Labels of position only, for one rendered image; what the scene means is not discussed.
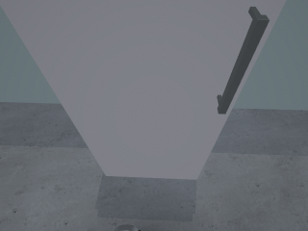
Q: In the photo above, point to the handle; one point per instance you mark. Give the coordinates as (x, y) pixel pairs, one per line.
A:
(254, 34)

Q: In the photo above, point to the fridge door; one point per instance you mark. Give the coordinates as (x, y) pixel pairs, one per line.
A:
(140, 79)

